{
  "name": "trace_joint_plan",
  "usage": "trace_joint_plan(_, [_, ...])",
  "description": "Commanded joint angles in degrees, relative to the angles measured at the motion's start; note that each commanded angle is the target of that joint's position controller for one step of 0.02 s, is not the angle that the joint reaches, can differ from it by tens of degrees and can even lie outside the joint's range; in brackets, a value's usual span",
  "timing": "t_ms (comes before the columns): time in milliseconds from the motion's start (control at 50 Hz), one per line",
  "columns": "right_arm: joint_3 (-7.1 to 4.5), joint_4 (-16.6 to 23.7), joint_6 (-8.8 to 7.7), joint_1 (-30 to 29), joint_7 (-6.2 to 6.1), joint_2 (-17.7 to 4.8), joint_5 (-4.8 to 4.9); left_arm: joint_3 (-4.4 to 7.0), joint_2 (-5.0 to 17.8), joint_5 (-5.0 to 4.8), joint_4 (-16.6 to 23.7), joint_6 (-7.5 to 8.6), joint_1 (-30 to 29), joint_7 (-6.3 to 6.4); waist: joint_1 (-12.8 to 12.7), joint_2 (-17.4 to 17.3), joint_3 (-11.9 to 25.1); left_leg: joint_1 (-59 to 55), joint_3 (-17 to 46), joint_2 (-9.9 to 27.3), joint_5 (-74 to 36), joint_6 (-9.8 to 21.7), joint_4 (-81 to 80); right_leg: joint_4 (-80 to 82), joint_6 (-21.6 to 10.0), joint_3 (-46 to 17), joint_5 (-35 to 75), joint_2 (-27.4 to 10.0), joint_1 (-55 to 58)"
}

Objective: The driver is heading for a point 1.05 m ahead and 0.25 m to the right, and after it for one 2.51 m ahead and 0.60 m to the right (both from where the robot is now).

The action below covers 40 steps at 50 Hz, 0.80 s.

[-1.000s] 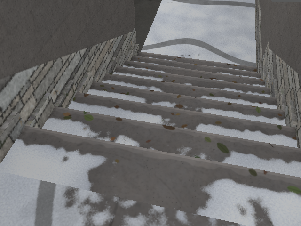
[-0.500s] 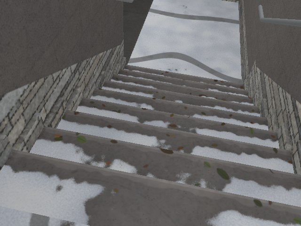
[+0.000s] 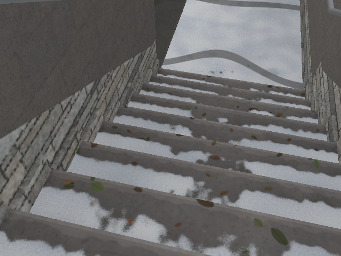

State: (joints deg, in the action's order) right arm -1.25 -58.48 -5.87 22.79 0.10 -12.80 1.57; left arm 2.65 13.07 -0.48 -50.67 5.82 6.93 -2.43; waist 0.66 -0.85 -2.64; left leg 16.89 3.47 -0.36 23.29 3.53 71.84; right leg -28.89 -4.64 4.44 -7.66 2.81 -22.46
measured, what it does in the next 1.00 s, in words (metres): walks ahead, turning right: left foot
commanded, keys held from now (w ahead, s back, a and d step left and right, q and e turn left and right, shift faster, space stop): w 0.34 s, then w+e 0.66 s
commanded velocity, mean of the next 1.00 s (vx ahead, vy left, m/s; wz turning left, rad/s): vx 0.50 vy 0.00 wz -0.26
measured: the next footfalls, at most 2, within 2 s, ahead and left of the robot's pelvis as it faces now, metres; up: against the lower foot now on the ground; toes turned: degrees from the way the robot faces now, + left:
left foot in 0.42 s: +0.41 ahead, +0.15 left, +0.00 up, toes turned +1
right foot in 1.10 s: +0.61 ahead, -0.17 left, -0.15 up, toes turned -24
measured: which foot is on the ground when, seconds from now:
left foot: up 0.00-0.40, down 0.42-1.00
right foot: down 0.00-0.42, up 0.44-1.00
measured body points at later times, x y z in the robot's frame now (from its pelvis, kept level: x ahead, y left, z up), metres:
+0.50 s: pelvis +0.27 +0.06 +0.00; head +0.30 +0.07 +0.44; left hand +0.24 +0.32 -0.16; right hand +0.43 -0.19 -0.10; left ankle +0.37 +0.15 -0.73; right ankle +0.11 -0.08 -0.66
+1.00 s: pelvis +0.47 +0.01 -0.05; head +0.48 +0.00 +0.40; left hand +0.68 +0.21 -0.16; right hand +0.39 -0.23 -0.19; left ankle +0.37 +0.15 -0.73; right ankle +0.59 -0.18 -0.75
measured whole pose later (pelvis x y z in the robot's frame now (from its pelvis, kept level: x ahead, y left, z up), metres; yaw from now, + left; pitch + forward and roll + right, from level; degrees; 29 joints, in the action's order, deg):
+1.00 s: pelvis +0.47 +0.01 -0.05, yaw -18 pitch +0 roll +3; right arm -3.5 -53.2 -4.8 21.4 -3.0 -12.3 0.3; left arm 5.6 13.6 -1.2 -46.6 -1.9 10.4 -3.5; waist 4.3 1.8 -0.6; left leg 6.3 -18.5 6.0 39.3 -2.9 48.0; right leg -35.1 -3.3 -3.3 22.4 -4.7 -33.6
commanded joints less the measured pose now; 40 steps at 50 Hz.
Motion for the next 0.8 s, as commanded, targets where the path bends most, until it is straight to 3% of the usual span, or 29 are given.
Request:
trace_joint_plan(20, [-1.91, 4.03, -0.51, 1.78, -0.65, -4.94, 0.34, -0.03, 2.16, 1.1, 0.24, 0.89, 3.61, -0.63, 0.4, 2.1, 4.79, 14.79, 2.4, 7.29, -7.75, 0.57, 2.83, 17.92, -9.85, -19.31, 6.52, -15.66, 13.3])
trace_joint_plan(60, [-2.0, 4.06, 0.97, 3.26, -1.06, -2.94, 0.24, -0.09, 2.6, 0.89, -1.48, 1.12, 5.77, -0.52, 1.66, 3.55, 2.86, 13.06, 1.25, 8.09, -7.83, -0.05, -1.29, 20.08, -10.02, -15.53, 7.65, -14.06, 8.7])
trace_joint_plan(120, [-2.33, 7.38, 1.58, -3.83, -1.52, -4.0, -0.79, 0.42, 5.95, 1.05, -3.27, 1.22, 9.37, 0.85, 0.98, 3.54, -0.49, 19.48, 0.53, 9.6, -13.55, -1.97, -10.12, 21.99, -10.54, -13.6, 9.43, -14.34, 8.14])
trace_joint_plan(160, [-2.37, 9.22, 1.37, -9.19, -1.48, -4.42, -1.12, 0.62, 6.91, 0.93, -3.87, 0.68, 11.56, 1.79, -0.56, 2.88, -0.96, 23.34, 0.3, 9.86, -20.07, -2.63, -18.18, 21.62, -9.54, -12.8, 10.77, -14.14, 11.2])
trace_joint_plan(220, [-1.73, 10.96, 0.92, -15.08, -0.93, -3.06, -1.33, 0.62, 7.69, 0.52, -4.79, -0.12, 14.52, 2.6, -2.63, 3.57, -1.19, 21.69, -1.39, 8.16, -28.31, -2.6, -30.04, 20.79, -7.55, -9.72, 11.8, -12.74, 13.17])
trace_joint_plan(280, [-1.61, 13.6, 0.41, -21.9, 0.25, -3.44, -0.89, 0.78, 8.77, -0.18, -6.1, -0.68, 17.13, 2.75, -4.81, 3.33, -2.3, 18.98, -3.26, 5.82, -31.07, -2.35, -37.3, 19.35, -6.73, -8.45, 11.4, -12.59, 14.83])
trace_joint_plan(300, [-1.44, 14.09, 0.12, -22.64, 0.7, -3.13, -0.65, 0.72, 8.55, 0.08, -6.8, -1.04, 18.31, 2.62, -4.92, 3.88, -1.81, 17.6, -3.25, 5.32, -30.52, -2.14, -37.55, 17.88, -6.99, -8.4, 12.71, -13.29, 15.87])
trace_joint_plan(340, [-1.46, 14.81, 0.18, -22.64, 1.37, -3.66, -0.5, 1.05, 8.89, 0.01, -7.32, -1.73, 18.96, 2.54, -4.33, 4.79, -1.18, 15.83, -3.81, 4.37, -25.2, -1.46, -36.98, 15.55, -7.25, -8.42, 15.37, -14.73, 18.38])
trace_joint_plan(360, [-1.75, 15.45, 0.11, -22.09, 1.46, -5.18, -0.42, 1.06, 8.59, -0.31, -7.72, -2.09, 18.77, 2.73, -3.53, 4.88, -1.77, 15.1, -3.17, 4.63, -21.54, -0.57, -38.31, 14.01, -6.57, -9.39, 15.88, -15.41, 19.73])
trace_joint_plan(380, [-2.13, 15.45, -0.13, -20.15, 1.57, -6.07, -0.46, 1.13, 8.74, -0.49, -7.8, -2.47, 18.33, 2.87, -1.96, 5.13, -1.37, 12.65, -3.38, 3.91, -18.55, 0.19, -39.77, 11.76, -6.08, -10.71, 18.1, -16.1, 20.88])
trace_joint_plan(400, [-3.05, 14.18, -0.59, -14.47, 1.62, -7.84, -0.52, 1.11, 9.04, -0.64, -7.43, -2.84, 16.44, 3.18, 1.35, 5.39, 0.96, 5.88, -4.01, 2.69, -18.66, 0.99, -41.85, 6.74, -5.06, -10.58, 23.3, -14.92, 20.73])
trace_joint_plan(420, [-4.6, 11.38, -1.04, -4.6, 1.45, -11.06, -0.85, 0.53, 7.86, -0.19, -6.63, -3.12, 15.33, 3.27, 5.38, 2.84, 7.13, -6.63, -3.32, 3.38, -22.37, 2.75, -42.37, -4.67, -3.46, -9.01, 23.75, -11.42, 17.43])
trace_joint_plan(440, [-5.68, 10.75, -0.94, 3.24, 1.4, -16.15, -1.9, -0.45, 5.23, 1.48, -5.35, -2.76, 18.58, 3.33, 6.15, -5.73, 16.31, -24.19, 10.07, 15.43, -24.51, 7.23, -42.21, -24.02, -0.9, -6.05, 4.18, -4.93, 4.82])
trace_joint_plan(460, [-5.63, 9.9, -0.43, 4.98, 2.05, -16.42, -1.83, -2.11, -1.68, 0.4, -6.1, -1.55, 26.2, 2.76, 3.28, -19.88, 22.15, -35.97, 31.09, 24.01, -14.78, 14.76, -50.37, -40.78, 1.12, -7.94, -25.93, 2.43, -12.59])
trace_joint_plan(480, [-4.25, 10.51, -0.24, 4.2, 2.18, -10.29, -1.72, -0.23, 5.6, -1.49, -6.6, -0.88, 23.24, 2.52, 4.71, -12.82, 18.22, -31.01, 31.25, 22.82, -6.84, 12.7, -54.08, -46.91, 0.31, -13.78, -24.36, -0.83, -17.27])
trace_joint_plan(500, [-3.44, 11.69, -0.18, -0.97, 2.07, -8.19, -1.65, 0.98, 8.82, -2.42, -5.03, -1.07, 18.08, 2.79, 3.87, -7.92, 10.81, -22.37, 22.8, 21.71, -8.7, 10.33, -55.42, -48.1, -0.02, -12.61, -18.79, -3.37, -17.87])
trace_joint_plan(520, [-2.72, 12.33, -0.16, -5.62, 2.26, -6.66, -1.62, 1.49, 8.63, -2.39, -4.71, -1.69, 16.67, 3.48, 1.98, -3.31, 7.52, -15.14, 16.46, 19.75, -12.8, 9.48, -57.5, -46.68, 0.43, -12.32, -14.3, -5.74, -14.97])
trace_joint_plan(560, [-2.36, 11.86, -0.63, -9.44, 2.23, -4.93, -1.89, 1.99, 5.86, -1.48, -4.54, -3.45, 18.21, 4.02, -0.91, -4.24, 4.34, -7.47, 7.74, 16.31, -16.09, 7.7, -60.75, -40.86, 1.01, -13.48, -8.74, -9.13, -9.65])
trace_joint_plan(580, [-2.4, 11.22, -0.93, -9.47, 2.24, -4.54, -1.79, 2.25, 5.02, -1.8, -4.44, -4.38, 18.53, 4.11, -1.6, -3.32, 3.62, -6.2, 5.45, 15.55, -16.79, 7.15, -61.75, -38.83, 1.02, -13.65, -7.42, -9.69, -8.41])
trace_joint_plan(600, [-2.57, 10.65, -1.14, -9.25, 2.1, -4.81, -1.83, 2.54, 4.77, -1.98, -3.67, -5.23, 17.63, 4.31, -1.81, -3.02, 2.62, -6.01, 3.2, 15.05, -18.46, 6.89, -62.43, -37.19, 0.94, -13.25, -6.59, -9.69, -9.44])
trace_joint_plan(640, [-3.44, 9.33, -1.19, -6.9, 1.5, -7.05, -1.77, 2.76, 3.81, -1.22, -2.14, -6.54, 16.81, 4.09, -1.74, -1.71, 1.88, -7.37, 0.87, 15.6, -22.95, 7.97, -62.48, -34.18, 1.29, -14.01, -3.09, -9.75, -13.2])
trace_joint_plan(680, [-4.07, 8.06, -0.69, -5.05, 0.27, -7.58, -1.8, 3.02, 4.09, -1.06, -0.43, -6.94, 14.71, 3.79, -1.26, -1.8, 2.1, -10.49, -0.6, 16.86, -23.5, 8.46, -61.68, -32.24, 1.71, -14.73, -0.32, -10.1, -17.93])
trace_joint_plan(700, [-4.27, 7.67, -1.1, -3.57, 0.21, -8.22, -2.89, 3.51, 4.76, -0.82, -0.76, -6.81, 15.41, 3.32, -1.09, -0.41, 3.48, -11.72, -1.1, 17.33, -23.22, 9.23, -59.07, -34.5, 1.64, -14.55, 4.14, -10.01, -18.49])
trace_joint_plan(740, [-4.06, 7.08, -1.12, -3.34, 0.03, -7.49, -2.77, 3.9, 4.9, -0.88, 0.31, -6.8, 13.24, 2.78, -0.77, -1.58, 2.05, -11.35, -2.97, 17.59, -22.58, 8.56, -57.77, -34.2, 1.32, -14.98, 7.49, -9.82, -21.91])
trace_joint_plan(760, [-3.39, 6.84, -1.38, -3.23, -0.4, -5.22, -2.36, 4.73, 6.14, -1.45, 1.69, -6.12, 10.82, 2.36, -1.44, -2.0, 0.19, -12.89, -4.91, 16.07, -18.32, 5.51, -57.06, -28.32, 0.55, -17.06, 12.96, -9.92, -24.25])
trace_joint_plan(800, [-3.36, 5.58, -1.4, -0.22, -1.05, -5.55, -2.6, 4.57, 5.02, -0.69, 2.89, -5.41, 7.33, 1.65, 0.58, -3.65, -1.23, -14.16, -6.23, 16.76, -19.43, 4.25, -54.29, -25.32, -0.03, -16.14, 18.31, -9.29, -26.35])
Velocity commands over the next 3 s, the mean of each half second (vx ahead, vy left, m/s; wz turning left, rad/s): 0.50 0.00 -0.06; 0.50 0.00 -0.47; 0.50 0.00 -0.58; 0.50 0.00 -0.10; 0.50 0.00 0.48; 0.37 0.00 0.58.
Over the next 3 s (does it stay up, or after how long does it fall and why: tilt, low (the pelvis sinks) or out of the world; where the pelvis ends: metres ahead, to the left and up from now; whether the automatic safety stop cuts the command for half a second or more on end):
stays up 1.35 -0.38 -0.60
